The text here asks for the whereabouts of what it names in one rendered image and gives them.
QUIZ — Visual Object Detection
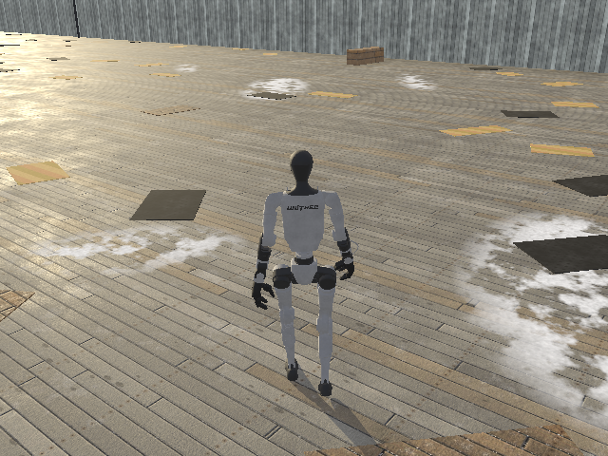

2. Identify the right robot forearm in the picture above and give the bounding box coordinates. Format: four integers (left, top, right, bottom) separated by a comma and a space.
336, 227, 353, 264

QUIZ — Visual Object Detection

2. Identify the left robot upper arm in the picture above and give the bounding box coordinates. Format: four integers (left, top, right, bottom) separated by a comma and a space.
261, 192, 283, 247

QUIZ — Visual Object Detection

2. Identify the left robot hand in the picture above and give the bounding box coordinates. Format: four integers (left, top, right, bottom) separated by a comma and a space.
252, 282, 275, 310

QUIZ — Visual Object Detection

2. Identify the robot left foot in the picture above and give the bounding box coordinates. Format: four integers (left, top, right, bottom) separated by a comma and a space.
285, 358, 298, 381

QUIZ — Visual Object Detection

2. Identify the left robot forearm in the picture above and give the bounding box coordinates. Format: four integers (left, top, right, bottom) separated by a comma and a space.
253, 233, 272, 283

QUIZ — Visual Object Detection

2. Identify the right robot upper arm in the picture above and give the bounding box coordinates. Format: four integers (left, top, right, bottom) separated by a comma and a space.
322, 190, 347, 241

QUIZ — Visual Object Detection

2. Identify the robot right thigh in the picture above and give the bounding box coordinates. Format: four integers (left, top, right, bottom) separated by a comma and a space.
316, 265, 336, 333

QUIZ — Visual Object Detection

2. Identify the right robot hand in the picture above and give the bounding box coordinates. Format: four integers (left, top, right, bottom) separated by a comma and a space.
333, 260, 354, 280

